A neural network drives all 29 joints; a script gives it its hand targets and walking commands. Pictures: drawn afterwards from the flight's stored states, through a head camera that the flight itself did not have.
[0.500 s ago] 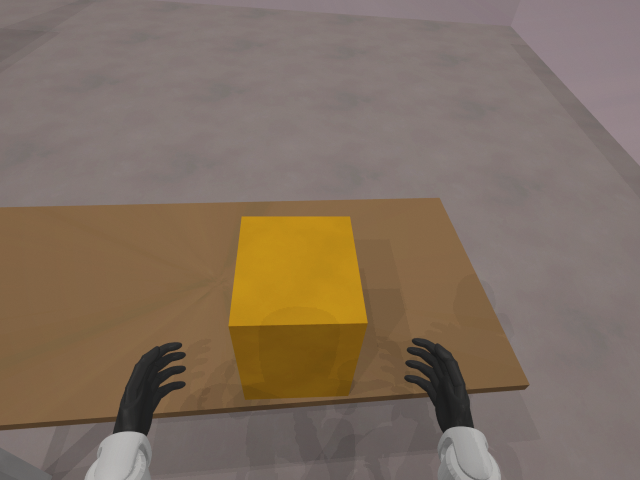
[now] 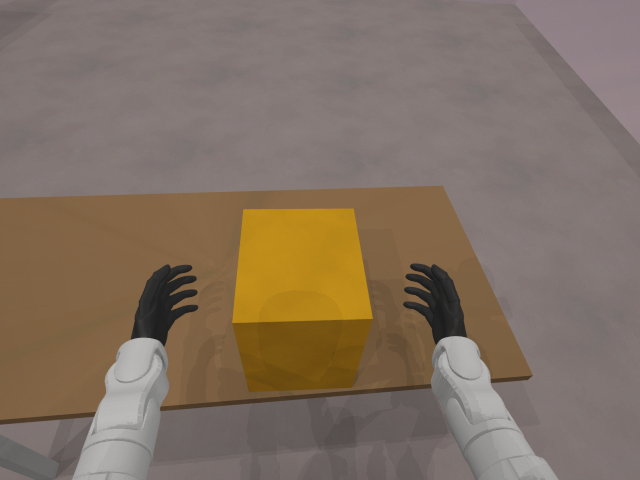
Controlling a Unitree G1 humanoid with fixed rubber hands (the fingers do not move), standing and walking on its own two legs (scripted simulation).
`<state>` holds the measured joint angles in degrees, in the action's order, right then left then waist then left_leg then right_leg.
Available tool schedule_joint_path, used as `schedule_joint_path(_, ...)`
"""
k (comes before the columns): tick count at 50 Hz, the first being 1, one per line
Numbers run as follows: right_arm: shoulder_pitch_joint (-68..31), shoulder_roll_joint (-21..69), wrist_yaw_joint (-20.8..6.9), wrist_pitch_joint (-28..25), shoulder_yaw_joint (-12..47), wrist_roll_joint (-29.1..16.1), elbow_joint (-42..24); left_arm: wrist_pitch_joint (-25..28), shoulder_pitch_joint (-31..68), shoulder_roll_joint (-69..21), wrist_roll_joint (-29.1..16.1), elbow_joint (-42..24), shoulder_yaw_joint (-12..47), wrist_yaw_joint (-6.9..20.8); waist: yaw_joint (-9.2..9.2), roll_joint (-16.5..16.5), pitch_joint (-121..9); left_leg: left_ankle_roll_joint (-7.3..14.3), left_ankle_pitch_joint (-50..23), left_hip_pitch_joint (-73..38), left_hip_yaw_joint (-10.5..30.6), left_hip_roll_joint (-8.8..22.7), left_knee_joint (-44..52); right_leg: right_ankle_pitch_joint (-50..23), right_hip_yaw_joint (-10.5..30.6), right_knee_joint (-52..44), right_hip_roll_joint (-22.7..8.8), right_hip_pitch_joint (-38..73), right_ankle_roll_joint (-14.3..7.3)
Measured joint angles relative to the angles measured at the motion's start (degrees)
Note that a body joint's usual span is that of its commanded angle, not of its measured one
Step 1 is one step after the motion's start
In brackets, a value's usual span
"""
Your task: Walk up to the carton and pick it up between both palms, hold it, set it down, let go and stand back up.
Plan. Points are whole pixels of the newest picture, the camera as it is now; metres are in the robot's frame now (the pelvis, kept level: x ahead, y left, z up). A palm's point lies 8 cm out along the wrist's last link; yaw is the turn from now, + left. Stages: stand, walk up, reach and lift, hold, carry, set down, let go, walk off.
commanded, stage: reach and lift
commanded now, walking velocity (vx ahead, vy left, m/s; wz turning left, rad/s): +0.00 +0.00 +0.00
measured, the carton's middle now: (300, 302) +0.41 +0.06 -0.09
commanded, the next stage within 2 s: none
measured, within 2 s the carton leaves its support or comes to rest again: neither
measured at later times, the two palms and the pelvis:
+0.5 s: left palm (165, 257) +0.36 +0.23 +0.08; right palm (438, 262) +0.39 -0.13 +0.07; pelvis -0.01 -0.01 +0.00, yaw +1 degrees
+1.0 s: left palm (191, 262) +0.39 +0.21 +0.04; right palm (428, 257) +0.41 -0.12 +0.05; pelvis -0.01 -0.01 -0.01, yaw +1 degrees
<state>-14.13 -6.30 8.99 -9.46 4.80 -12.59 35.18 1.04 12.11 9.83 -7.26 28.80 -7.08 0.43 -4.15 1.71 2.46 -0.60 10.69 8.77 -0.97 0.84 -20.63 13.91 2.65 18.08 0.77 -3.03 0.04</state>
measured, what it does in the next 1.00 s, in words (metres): stands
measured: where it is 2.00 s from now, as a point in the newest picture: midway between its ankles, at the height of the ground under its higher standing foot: outside the picture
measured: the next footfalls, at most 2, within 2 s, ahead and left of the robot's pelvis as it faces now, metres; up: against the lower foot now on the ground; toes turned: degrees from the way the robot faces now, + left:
none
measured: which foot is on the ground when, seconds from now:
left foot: down 0.00-1.00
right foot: down 0.00-1.00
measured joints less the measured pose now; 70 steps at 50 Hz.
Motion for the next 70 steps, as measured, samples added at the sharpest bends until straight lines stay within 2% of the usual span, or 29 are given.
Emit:
schedule_joint_path(11, -8.27, -1.32, 1.53, 5.36, -0.48, -2.04, 0.46, -5.02, 8.31, 0.62, -1.24, 2.19, -1.09, -0.75, 0.1, -0.16, -1.14, -0.11, -0.55, 3.16, 0.28, 0.25, -0.29, -0.45, -0.27, 0.4, 0.27, -3.15, -0.02)
schedule_joint_path(18, -15.2, -1.63, 2.53, 8.55, -0.85, -3.71, 4.9, -8.09, 15.56, 1.59, -0.5, 6.09, -1.57, -0.91, 0.44, -0.31, -1.93, -0.28, -0.33, 5.16, 0.59, 0.47, -1.54, -0.14, -0.56, 1.66, 0.55, -5.08, -0.19)
schedule_joint_path(27, -22.84, -2.41, 3.28, 11.21, -0.9, -5.28, 9.62, -8.92, 24.54, 3.2, -1.73, 13.41, -0.9, -1.32, 0.43, -0.97, -4.09, -0.47, -0.53, 9.39, 1.03, 0.71, -2.81, -0.19, -0.99, 2.96, 0.84, -9.19, -0.34)
schedule_joint_path(34, -30.31, -3.12, 3.04, 12.59, -0.44, -6.37, 16.31, -7.53, 32.01, 4.22, -3.08, 22.25, 0.0, -1.68, 0.49, -1.24, -6.79, -0.58, -0.57, 13.83, 1.49, 0.88, -4.15, 0.0, -1.43, 4.48, 1.09, -13.58, -0.47)
schedule_joint_path(41, -35.24, -2.61, 2.09, 10.83, -1.63, -5.4, 24.59, -2.99, 36.82, 3.71, -3.39, 32.28, 1.23, -1.15, 1.0, -1.28, -10.4, -0.73, -0.32, 17.99, 2.18, 1.0, -5.47, 0.32, -2.11, 5.56, 1.29, -17.42, -0.59)
schedule_joint_path(46, -35.48, -1.56, 0.85, 5.69, -1.08, -4.26, 30.96, 2.92, 36.87, 2.22, -0.62, 38.77, -0.47, -0.54, 1.25, -0.57, -11.94, -0.8, 0.64, 20.03, 2.05, 1.14, -7.33, 1.37, -1.99, 7.73, 1.43, -19.66, -0.65)
schedule_joint_path(50, -33.48, -0.42, 0.15, 0.85, -0.91, -3.15, 34.23, 8.55, 35.67, 1.49, -0.1, 44.66, -1.14, -0.37, 1.56, -0.07, -12.74, -0.71, 1.59, 22.25, 2.14, 0.99, -9.53, 2.56, -2.11, 10.28, 1.32, -21.98, -0.49)
schedule_joint_path(56, -33.43, 0.94, -1.27, -4.7, -2.21, -2.25, 39.08, 16.37, 35.48, 2.15, -2.57, 51.02, 0.88, -2.01, 2.4, 0.02, -14.16, -0.68, 3.03, 30.37, 2.83, 0.99, -15.17, 4.14, -2.79, 15.67, 1.45, -29.72, -0.34)
schedule_joint_path(61, -36.48, 0.94, -2.63, -8.8, -3.46, -1.15, 43.98, 21.41, 38.97, 3.53, -5.5, 56.09, 3.84, -2.73, 3.38, -0.47, -15.82, -0.52, 3.88, 39.6, 3.62, 0.88, -20.62, 5.17, -3.58, 20.85, 1.49, -38.53, -0.03)
schedule_joint_path(70, -40.2, -1.0, -4.17, -12.87, -5.8, -0.22, 46.54, 25.87, 45.94, 2.36, -7.82, 60.14, 7.78, -3.59, 2.62, -0.72, -17.49, 0.27, 5.0, 52.71, 3.14, 0.6, -28.19, 6.62, -3.16, 28.97, 1.26, -51.91, 0.82)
